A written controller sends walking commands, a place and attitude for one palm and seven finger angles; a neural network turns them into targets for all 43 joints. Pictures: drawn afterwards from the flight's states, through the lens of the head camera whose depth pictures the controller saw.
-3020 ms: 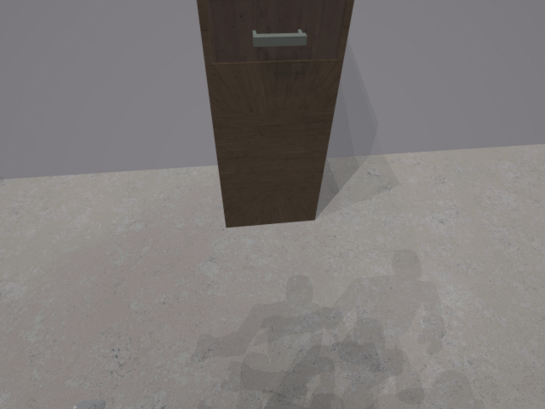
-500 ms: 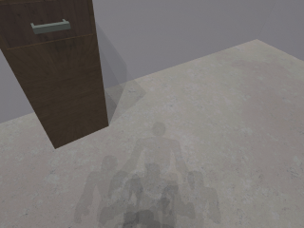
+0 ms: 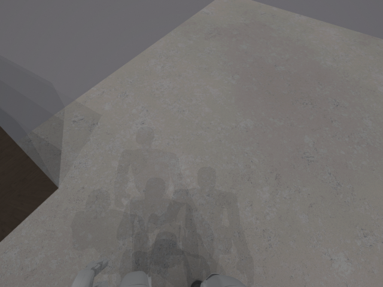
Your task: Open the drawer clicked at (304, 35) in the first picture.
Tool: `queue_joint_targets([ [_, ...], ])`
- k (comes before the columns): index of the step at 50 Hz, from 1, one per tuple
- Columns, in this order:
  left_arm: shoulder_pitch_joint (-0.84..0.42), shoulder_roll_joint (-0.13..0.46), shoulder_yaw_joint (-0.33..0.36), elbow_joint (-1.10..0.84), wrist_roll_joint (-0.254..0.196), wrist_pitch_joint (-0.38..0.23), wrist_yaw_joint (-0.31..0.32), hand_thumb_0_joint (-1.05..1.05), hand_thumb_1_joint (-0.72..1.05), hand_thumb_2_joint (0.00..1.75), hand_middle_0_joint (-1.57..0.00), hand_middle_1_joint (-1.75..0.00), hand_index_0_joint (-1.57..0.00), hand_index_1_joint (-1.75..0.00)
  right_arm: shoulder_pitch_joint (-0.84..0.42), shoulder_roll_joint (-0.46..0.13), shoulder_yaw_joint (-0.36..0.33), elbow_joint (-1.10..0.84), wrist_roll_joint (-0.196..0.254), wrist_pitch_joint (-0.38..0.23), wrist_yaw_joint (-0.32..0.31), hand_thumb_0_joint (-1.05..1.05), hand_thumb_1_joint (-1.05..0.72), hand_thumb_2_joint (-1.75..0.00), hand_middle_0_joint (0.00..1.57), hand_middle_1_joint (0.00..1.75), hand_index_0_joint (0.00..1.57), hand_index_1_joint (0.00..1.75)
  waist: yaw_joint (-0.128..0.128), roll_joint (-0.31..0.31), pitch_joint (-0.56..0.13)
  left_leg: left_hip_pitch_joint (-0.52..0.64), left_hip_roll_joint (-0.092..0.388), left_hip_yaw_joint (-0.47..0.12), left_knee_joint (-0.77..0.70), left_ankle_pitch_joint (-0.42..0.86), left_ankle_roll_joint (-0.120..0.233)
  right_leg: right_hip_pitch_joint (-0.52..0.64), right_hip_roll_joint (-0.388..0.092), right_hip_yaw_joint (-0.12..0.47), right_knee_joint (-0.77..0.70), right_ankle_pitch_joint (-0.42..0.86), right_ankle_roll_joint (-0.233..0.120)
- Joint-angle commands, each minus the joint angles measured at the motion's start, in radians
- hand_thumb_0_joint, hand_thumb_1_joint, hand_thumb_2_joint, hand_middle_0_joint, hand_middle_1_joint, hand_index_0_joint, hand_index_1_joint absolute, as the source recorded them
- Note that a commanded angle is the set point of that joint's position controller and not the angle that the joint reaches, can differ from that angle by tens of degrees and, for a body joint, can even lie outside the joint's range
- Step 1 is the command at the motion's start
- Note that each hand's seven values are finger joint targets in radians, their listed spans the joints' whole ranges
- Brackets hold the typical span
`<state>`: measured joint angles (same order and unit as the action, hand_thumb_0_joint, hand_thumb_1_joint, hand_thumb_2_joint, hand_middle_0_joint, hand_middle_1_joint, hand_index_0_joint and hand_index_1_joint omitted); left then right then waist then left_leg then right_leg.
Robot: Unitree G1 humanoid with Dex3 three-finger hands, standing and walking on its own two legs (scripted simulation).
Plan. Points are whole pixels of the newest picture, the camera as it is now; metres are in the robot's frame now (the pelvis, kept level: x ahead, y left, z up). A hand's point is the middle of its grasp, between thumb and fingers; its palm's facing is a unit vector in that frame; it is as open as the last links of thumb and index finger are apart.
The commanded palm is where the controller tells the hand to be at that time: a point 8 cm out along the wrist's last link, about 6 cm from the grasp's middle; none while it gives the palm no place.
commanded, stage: walk to a spot facing it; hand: left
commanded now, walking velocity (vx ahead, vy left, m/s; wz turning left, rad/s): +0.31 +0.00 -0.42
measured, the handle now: out of the picture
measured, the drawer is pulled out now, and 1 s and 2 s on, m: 0.00 0.00 0.00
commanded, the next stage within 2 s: turn to face it in 0.54 s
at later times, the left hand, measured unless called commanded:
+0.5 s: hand (82, 252) +0.22 +0.26 -0.16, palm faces -0.15 -0.97 -0.18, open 7.4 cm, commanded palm none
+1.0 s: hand (148, 174) +0.42 +0.12 -0.14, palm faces -0.35 -0.92 -0.19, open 7.4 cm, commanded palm none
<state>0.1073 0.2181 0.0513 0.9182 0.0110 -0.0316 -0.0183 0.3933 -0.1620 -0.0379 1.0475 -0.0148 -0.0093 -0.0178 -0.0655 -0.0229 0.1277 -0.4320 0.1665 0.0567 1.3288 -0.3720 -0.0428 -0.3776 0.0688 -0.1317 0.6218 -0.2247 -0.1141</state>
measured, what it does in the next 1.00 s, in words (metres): walks ahead, turning right: left foot, then right foot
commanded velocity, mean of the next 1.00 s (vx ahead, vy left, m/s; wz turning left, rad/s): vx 0.06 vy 0.00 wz -0.11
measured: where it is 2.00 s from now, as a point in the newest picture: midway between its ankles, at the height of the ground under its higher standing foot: outside the picture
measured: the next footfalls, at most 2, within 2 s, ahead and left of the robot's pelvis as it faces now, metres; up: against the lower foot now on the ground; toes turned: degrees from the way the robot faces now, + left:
left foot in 0.34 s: +0.25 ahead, +0.15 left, +0.00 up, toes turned -3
right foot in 0.78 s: +0.25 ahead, -0.12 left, +0.00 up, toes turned -31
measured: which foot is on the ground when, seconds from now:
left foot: up 0.00-0.32, down 0.34-0.80, up 0.82-1.00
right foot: down 0.00-0.34, up 0.36-0.76, down 0.78-1.00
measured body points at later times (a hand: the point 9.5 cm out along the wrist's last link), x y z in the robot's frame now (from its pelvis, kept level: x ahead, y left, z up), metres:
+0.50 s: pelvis +0.17 +0.06 +0.02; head +0.20 +0.09 +0.47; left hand +0.23 +0.31 -0.14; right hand +0.25 -0.19 -0.09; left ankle +0.21 +0.16 -0.72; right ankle +0.11 -0.05 -0.62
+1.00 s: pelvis +0.23 +0.02 +0.01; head +0.25 +0.01 +0.46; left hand +0.44 +0.17 -0.12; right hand +0.12 -0.18 -0.15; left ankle +0.24 +0.14 -0.66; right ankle +0.22 -0.10 -0.72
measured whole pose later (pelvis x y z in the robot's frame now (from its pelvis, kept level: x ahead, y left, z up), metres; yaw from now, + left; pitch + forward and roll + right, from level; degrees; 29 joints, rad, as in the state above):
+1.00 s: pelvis +0.23 +0.02 +0.01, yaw -18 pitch -1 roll +0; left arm 0.06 0.14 0.03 0.95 0.03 0.00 0.02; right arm 0.34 -0.16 -0.05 1.06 -0.01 0.06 -0.01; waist -0.07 0.01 0.06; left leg -0.40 0.09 0.09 1.01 -0.51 -0.06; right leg -0.27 -0.11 -0.21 0.58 -0.28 -0.01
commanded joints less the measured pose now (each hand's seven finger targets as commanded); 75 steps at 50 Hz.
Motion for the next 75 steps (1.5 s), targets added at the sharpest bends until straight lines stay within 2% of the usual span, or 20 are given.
queue_joint_targets([
  [1,0.084,0.137,0.039,-0.021,0.014,-0.020,0.019,0.00,0.90,0.90,-0.20,-0.30,-0.20,-0.30,0.044,-0.079,-0.025,-0.088,-0.016,-0.006,0.008,0.00,-0.90,-0.90,0.20,0.30,0.20,0.30,0.015,0.006,-0.119,-0.062,0.032,-0.017,-0.136,0.091,-0.017,-0.030,-0.278,0.322,-0.414,-0.064,-0.082],
  [11,0.216,0.152,0.052,0.001,0.012,-0.026,0.014,0.00,0.90,0.90,-0.20,-0.30,-0.20,-0.30,-0.267,-0.086,-0.025,-0.211,-0.007,-0.039,0.025,0.00,-0.90,-0.90,0.20,0.30,0.20,0.30,0.106,-0.069,-0.105,-0.071,-0.064,0.006,-0.584,0.095,-0.024,0.159,-0.258,0.413,-0.318,0.167,-0.085],
  [15,0.201,0.155,0.061,-0.009,0.004,-0.007,0.018,0.00,0.90,0.90,-0.20,-0.30,-0.20,-0.30,-0.219,-0.118,-0.031,-0.199,-0.001,-0.049,0.006,0.00,-0.90,-0.90,0.20,0.30,0.20,0.30,0.068,-0.092,-0.144,0.183,-0.105,0.028,-0.832,0.134,-0.011,0.137,-0.215,0.413,-0.164,0.290,-0.030],
  [16,0.185,0.128,0.057,-0.019,-0.003,-0.005,0.017,0.00,0.90,0.90,-0.20,-0.30,-0.20,-0.30,-0.118,-0.167,-0.039,-0.167,-0.005,-0.055,-0.006,0.00,-0.90,-0.90,0.20,0.30,0.20,0.30,0.017,-0.012,-0.195,0.415,-0.035,-0.030,-0.933,0.211,0.014,0.011,-0.149,0.357,-0.013,0.267,0.017],
  [17,0.224,0.065,0.048,-0.030,-0.012,-0.003,0.007,0.00,0.90,0.90,-0.20,-0.30,-0.20,-0.30,-0.017,-0.281,-0.063,-0.145,-0.019,-0.057,-0.012,0.00,-0.90,-0.90,0.20,0.30,0.20,0.30,-0.008,0.262,-0.297,0.662,0.255,-0.324,-0.941,0.397,0.119,-0.223,-0.011,0.210,0.263,-0.119,0.086],
  [18,0.233,0.078,0.047,-0.033,-0.001,-0.008,0.006,0.00,0.90,0.90,-0.20,-0.30,-0.20,-0.30,0.010,-0.298,-0.058,-0.151,-0.010,-0.040,-0.007,0.00,-0.90,-0.90,0.20,0.30,0.20,0.30,-0.009,0.291,-0.296,0.606,0.402,-0.387,-0.991,0.423,0.208,-0.273,-0.035,0.139,0.501,-0.419,0.111],
  [21,0.160,0.079,0.058,-0.028,0.015,0.020,-0.008,0.00,0.90,0.90,-0.20,-0.30,-0.20,-0.30,-0.137,-0.183,-0.027,-0.179,-0.008,-0.039,-0.012,0.00,-0.90,-0.90,0.20,0.30,0.20,0.30,0.040,0.144,-0.092,0.320,0.286,-0.181,-1.039,0.413,0.172,-0.280,-0.132,0.140,0.638,-0.259,0.143],
  [25,0.210,0.033,0.057,-0.016,0.011,0.061,-0.015,0.00,0.90,0.90,-0.20,-0.30,-0.20,-0.30,-0.171,-0.155,-0.023,-0.169,-0.006,-0.041,-0.017,0.00,-0.90,-0.90,0.20,0.30,0.20,0.30,0.083,0.192,-0.121,0.284,0.196,0.065,-1.009,0.586,0.137,-0.207,-0.150,0.097,0.583,-0.132,0.167],
  [33,0.056,-0.003,0.044,-0.065,0.019,0.068,-0.009,0.00,0.90,0.90,-0.20,-0.30,-0.20,-0.30,-0.091,-0.174,-0.051,-0.120,-0.016,-0.020,-0.008,0.00,-0.90,-0.90,0.20,0.30,0.20,0.30,0.024,0.219,-0.085,0.315,0.195,0.167,-0.958,0.616,0.149,-0.124,-0.139,0.015,0.214,-0.088,0.161],
  [37,0.151,0.009,0.027,-0.006,0.024,0.030,0.013,0.00,0.90,0.90,-0.20,-0.30,-0.20,-0.30,-0.076,-0.172,-0.044,-0.076,-0.013,-0.012,-0.004,0.00,-0.90,-0.90,0.20,0.30,0.20,0.30,0.076,0.175,-0.164,0.297,0.144,0.147,-0.787,0.646,0.102,0.142,-0.092,-0.016,-0.114,0.084,0.130],
  [38,0.216,0.063,0.029,0.027,0.027,0.011,0.024,0.00,0.90,0.90,-0.20,-0.30,-0.20,-0.30,-0.047,-0.138,-0.034,-0.066,-0.004,-0.018,0.002,0.00,-0.90,-0.90,0.20,0.30,0.20,0.30,0.104,0.078,-0.235,0.217,0.098,0.156,-0.681,0.548,0.055,0.326,-0.170,0.060,-0.176,0.291,0.111],
  [39,0.255,0.154,0.035,0.056,0.028,-0.012,0.040,0.00,0.90,0.90,-0.20,-0.30,-0.20,-0.30,-0.022,-0.071,-0.013,-0.070,0.008,-0.022,0.006,0.00,-0.90,-0.90,0.20,0.30,0.20,0.30,0.111,-0.114,-0.330,0.036,0.012,0.164,-0.554,0.175,0.009,0.534,-0.394,0.258,-0.164,0.669,0.040],
  [40,0.282,0.194,0.034,0.076,0.011,-0.014,0.038,0.00,0.90,0.90,-0.20,-0.30,-0.20,-0.30,-0.059,-0.063,-0.006,-0.084,0.013,-0.012,-0.003,0.00,-0.90,-0.90,0.20,0.30,0.20,0.30,0.131,-0.121,-0.338,0.012,-0.039,0.070,-0.456,-0.257,-0.002,0.520,-0.505,0.263,-0.144,0.954,-0.060],
  [42,0.198,0.179,0.034,0.067,0.008,-0.002,0.047,0.00,0.90,0.90,-0.20,-0.30,-0.20,-0.30,-0.071,-0.072,-0.012,-0.077,0.012,0.023,-0.011,0.00,-0.90,-0.90,0.20,0.30,0.20,0.30,0.116,-0.241,-0.288,-0.023,-0.054,-0.020,-0.311,-0.292,-0.004,0.397,-0.501,0.256,-0.191,0.825,-0.091],
  [54,-0.001,0.122,0.051,-0.026,0.009,0.052,0.058,0.00,0.90,0.90,-0.20,-0.30,-0.20,-0.30,0.005,-0.074,-0.044,-0.094,-0.007,0.041,0.029,0.00,-0.90,-0.90,0.20,0.30,0.20,0.30,0.015,-0.064,-0.124,0.174,-0.080,0.090,-0.702,0.100,-0.002,0.032,-0.414,-0.041,-0.095,0.009,0.070],
  [55,0.006,0.088,0.047,-0.048,0.001,0.063,0.053,0.00,0.90,0.90,-0.20,-0.30,-0.20,-0.30,0.041,-0.124,-0.055,-0.095,-0.011,0.034,0.030,0.00,-0.90,-0.90,0.20,0.30,0.20,0.30,-0.001,0.134,-0.110,0.187,-0.018,-0.052,-0.859,0.144,0.033,-0.041,-0.328,-0.078,0.066,-0.134,0.118],
  [56,0.008,0.023,0.043,-0.091,-0.006,0.072,0.046,0.00,0.90,0.90,-0.20,-0.30,-0.20,-0.30,0.058,-0.229,-0.081,-0.118,-0.020,0.026,0.024,0.00,-0.90,-0.90,0.20,0.30,0.20,0.30,-0.016,0.410,-0.074,0.183,0.213,-0.424,-1.049,0.214,0.150,-0.224,-0.189,-0.088,0.305,-0.401,0.193],
  [57,-0.059,0.031,0.038,-0.123,0.006,0.071,0.042,0.00,0.90,0.90,-0.20,-0.30,-0.20,-0.30,0.065,-0.267,-0.092,-0.121,-0.025,0.022,0.015,0.00,-0.90,-0.90,0.20,0.30,0.20,0.30,-0.045,0.317,-0.096,0.138,0.287,-0.555,-1.115,0.128,0.237,-0.235,-0.171,0.032,0.506,-0.402,0.176],
  [63,0.047,0.052,0.055,-0.054,0.006,0.062,0.030,0.00,0.90,0.90,-0.20,-0.30,-0.20,-0.30,-0.124,-0.191,-0.065,-0.166,-0.009,-0.003,-0.004,0.00,-0.90,-0.90,0.20,0.30,0.20,0.30,0.042,0.142,-0.192,0.249,0.092,-0.282,-1.029,0.299,0.187,-0.216,-0.179,0.127,0.521,-0.138,0.195],
  [75,0.106,0.070,0.042,-0.077,-0.005,0.059,0.040,0.00,0.90,0.90,-0.20,-0.30,-0.20,-0.30,-0.193,-0.266,-0.092,-0.194,-0.012,0.035,0.014,0.00,-0.90,-0.90,0.20,0.30,0.20,0.30,0.040,0.207,-0.191,0.201,0.049,-0.407,-0.986,0.308,0.210,0.011,-0.099,0.111,0.114,-0.204,0.183],
])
